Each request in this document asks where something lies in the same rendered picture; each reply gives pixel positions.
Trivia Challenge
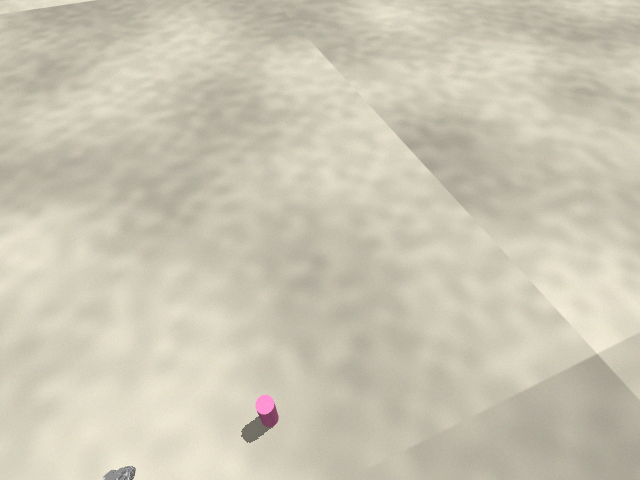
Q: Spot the can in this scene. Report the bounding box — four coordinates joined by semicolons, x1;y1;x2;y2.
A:
255;395;278;427

